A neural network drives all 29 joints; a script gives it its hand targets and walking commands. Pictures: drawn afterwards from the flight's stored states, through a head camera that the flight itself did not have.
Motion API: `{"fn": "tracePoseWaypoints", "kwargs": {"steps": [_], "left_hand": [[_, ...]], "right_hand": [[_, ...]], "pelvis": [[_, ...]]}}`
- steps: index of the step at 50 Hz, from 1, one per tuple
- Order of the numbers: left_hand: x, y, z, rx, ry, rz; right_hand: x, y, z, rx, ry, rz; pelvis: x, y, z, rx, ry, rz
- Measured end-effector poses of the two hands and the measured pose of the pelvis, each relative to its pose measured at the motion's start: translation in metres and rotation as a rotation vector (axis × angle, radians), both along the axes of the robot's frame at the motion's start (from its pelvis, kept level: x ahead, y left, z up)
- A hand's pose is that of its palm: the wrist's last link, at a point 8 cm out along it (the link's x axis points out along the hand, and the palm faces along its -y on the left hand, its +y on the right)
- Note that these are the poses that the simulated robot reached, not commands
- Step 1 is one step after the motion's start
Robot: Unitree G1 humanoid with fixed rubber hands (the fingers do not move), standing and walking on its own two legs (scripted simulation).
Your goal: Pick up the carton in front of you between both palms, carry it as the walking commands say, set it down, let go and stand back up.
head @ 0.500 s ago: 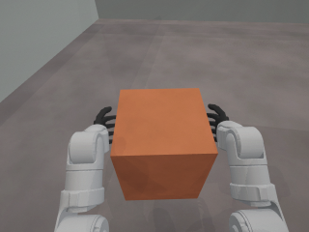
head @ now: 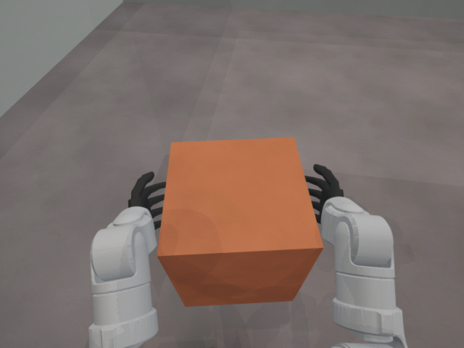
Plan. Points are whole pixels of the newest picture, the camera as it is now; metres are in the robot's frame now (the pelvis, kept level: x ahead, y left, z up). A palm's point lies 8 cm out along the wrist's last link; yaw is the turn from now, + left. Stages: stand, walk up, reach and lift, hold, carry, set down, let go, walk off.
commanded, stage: carry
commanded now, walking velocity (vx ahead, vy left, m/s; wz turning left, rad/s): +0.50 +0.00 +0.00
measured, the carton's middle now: (236, 227) +0.34 +0.00 +0.01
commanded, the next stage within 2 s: none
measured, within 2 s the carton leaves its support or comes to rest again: neither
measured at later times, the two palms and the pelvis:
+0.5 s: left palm (185, 101) +0.60 +0.10 +0.10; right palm (321, 98) +0.60 -0.20 +0.10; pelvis +0.34 -0.05 +0.01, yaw +2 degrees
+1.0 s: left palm (180, 48) +0.90 +0.14 +0.07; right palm (281, 42) +0.90 -0.16 +0.08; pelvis +0.64 -0.01 +0.01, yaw +0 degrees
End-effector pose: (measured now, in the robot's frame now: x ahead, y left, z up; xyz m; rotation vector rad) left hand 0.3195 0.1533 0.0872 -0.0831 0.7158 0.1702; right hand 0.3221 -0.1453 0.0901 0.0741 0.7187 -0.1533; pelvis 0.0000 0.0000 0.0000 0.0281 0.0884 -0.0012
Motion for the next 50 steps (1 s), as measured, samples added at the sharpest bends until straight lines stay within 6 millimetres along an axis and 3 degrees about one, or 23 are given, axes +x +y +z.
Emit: {"fn": "tracePoseWaypoints", "kwargs": {"steps": [4,9,16,22,27,31,36,41,46,50], "left_hand": [[0.027,0.002,-0.012,-0.027,0.077,-0.002],[0.071,-0.004,-0.003,0.003,0.085,-0.051],[0.157,-0.019,0.027,0.019,-0.031,-0.036],[0.245,-0.045,0.026,0.056,-0.076,-0.017],[0.291,-0.053,0.014,0.059,0.045,0.008],[0.328,-0.053,0.016,0.059,0.071,0.026],[0.390,-0.050,0.029,0.056,0.020,0.024],[0.465,-0.040,0.032,0.049,-0.027,0.005],[0.545,-0.019,0.006,0.022,-0.021,-0.011],[0.582,-0.012,-0.015,-0.010,0.073,-0.006]], "right_hand": [[0.020,0.002,-0.012,-0.005,0.076,-0.027],[0.059,-0.004,0.000,-0.038,0.086,-0.022],[0.151,-0.019,0.028,-0.036,-0.030,0.002],[0.245,-0.045,0.015,0.000,-0.077,0.020],[0.300,-0.053,0.004,0.010,0.044,0.044],[0.342,-0.052,0.006,0.006,0.069,0.066],[0.403,-0.049,0.020,0.000,0.017,0.064],[0.471,-0.040,0.025,-0.008,-0.028,0.044],[0.546,-0.019,0.005,-0.038,-0.021,0.031],[0.582,-0.012,-0.010,-0.059,0.072,0.030]], "pelvis": [[0.050,0.006,0.015,-0.027,0.006,-0.017],[0.111,0.005,0.029,-0.050,0.001,-0.015],[0.211,-0.014,0.025,-0.041,-0.018,-0.010],[0.306,-0.042,-0.001,-0.046,-0.044,0.020],[0.356,-0.057,0.013,-0.025,-0.033,0.045],[0.397,-0.061,0.025,-0.013,-0.027,0.041],[0.456,-0.057,0.030,-0.010,-0.019,0.034],[0.528,-0.043,0.023,-0.016,-0.019,0.031],[0.604,-0.020,0.000,-0.016,-0.038,0.015],[0.636,-0.013,0.008,-0.019,-0.029,0.000]]}}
